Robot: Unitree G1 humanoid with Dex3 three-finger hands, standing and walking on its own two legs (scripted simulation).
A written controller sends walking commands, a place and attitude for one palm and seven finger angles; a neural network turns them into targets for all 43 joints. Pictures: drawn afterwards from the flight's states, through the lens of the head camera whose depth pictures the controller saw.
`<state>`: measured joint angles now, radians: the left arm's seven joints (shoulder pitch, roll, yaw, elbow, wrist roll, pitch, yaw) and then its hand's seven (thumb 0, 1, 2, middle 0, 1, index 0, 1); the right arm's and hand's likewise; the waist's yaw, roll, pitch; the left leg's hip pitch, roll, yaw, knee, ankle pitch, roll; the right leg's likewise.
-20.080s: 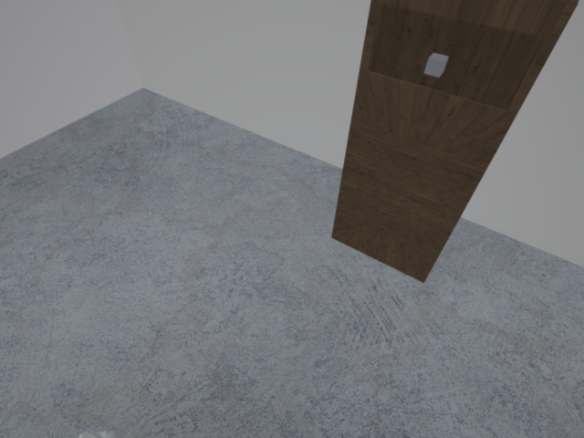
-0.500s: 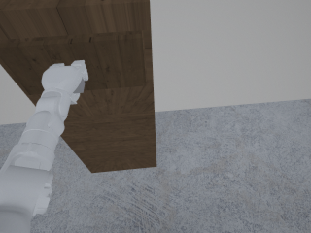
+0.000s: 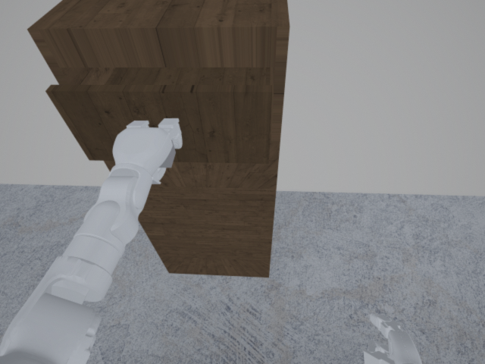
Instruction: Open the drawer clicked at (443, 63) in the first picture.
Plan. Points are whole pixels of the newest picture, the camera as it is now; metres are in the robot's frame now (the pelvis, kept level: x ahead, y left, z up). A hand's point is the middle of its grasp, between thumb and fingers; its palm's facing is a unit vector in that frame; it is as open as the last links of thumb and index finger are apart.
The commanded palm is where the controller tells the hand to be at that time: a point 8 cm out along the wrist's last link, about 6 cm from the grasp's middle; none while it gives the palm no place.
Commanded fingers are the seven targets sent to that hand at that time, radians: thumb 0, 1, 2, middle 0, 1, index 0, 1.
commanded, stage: pull the drawer open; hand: left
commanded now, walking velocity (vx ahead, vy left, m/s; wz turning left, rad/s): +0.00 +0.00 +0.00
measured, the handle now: (163, 144) +0.46 +0.19 +0.11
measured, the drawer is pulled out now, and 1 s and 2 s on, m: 0.07 0.20 0.22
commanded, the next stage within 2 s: none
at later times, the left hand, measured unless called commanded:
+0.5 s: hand (148, 188) +0.37 +0.20 +0.09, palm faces +0.06 -0.09 -0.99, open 7.3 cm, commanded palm +0.31 +0.20 +0.15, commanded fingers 0.00 0.90 0.90 -0.40 -1.35 -0.40 -1.35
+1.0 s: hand (133, 234) +0.28 +0.19 +0.09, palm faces +0.08 -0.10 -0.99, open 7.1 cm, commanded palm +0.26 +0.21 +0.15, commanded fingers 0.00 0.90 0.90 -0.40 -1.35 -0.40 -1.35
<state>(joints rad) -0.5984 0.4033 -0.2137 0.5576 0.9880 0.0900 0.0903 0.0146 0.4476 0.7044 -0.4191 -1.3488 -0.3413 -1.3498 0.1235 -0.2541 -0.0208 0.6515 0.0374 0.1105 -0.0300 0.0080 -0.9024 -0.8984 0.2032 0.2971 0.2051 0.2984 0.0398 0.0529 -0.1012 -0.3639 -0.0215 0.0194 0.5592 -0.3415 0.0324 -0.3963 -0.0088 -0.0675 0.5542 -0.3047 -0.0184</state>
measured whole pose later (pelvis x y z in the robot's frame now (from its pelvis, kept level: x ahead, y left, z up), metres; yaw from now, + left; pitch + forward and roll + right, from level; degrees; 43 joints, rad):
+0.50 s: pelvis +0.01 -0.01 +0.00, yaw -3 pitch +7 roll +0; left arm -0.17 0.46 -0.05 0.12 0.93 0.10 0.08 0.06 0.46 0.71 -0.42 -1.35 -0.38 -1.35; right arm 0.24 -0.29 -0.04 0.65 0.04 0.12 0.00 0.01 -0.90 -0.90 0.20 0.30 0.20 0.30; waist 0.01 0.09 -0.08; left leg -0.29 0.00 0.07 0.50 -0.34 0.02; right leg -0.36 0.02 -0.01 0.52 -0.29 -0.02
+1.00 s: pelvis +0.01 -0.01 +0.00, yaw -1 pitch +4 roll +0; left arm 0.08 0.44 -0.15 -0.18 0.96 0.11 0.08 0.06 0.45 0.73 -0.42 -1.35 -0.41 -1.34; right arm 0.03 -0.24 0.03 0.63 0.01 0.11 0.00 0.01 -0.90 -0.90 0.20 0.30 0.20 0.30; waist 0.12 0.09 -0.06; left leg -0.22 -0.01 0.02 0.51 -0.35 0.02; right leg -0.27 0.01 -0.06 0.52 -0.32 -0.03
